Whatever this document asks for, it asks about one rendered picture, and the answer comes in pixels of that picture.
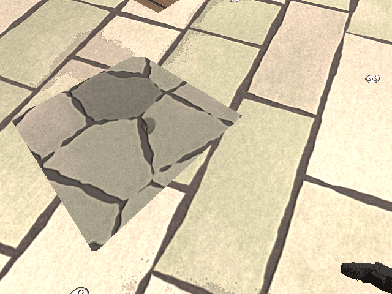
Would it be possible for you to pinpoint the robot right hand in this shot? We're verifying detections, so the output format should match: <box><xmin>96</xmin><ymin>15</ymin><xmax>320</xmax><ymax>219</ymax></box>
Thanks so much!
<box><xmin>341</xmin><ymin>262</ymin><xmax>392</xmax><ymax>294</ymax></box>

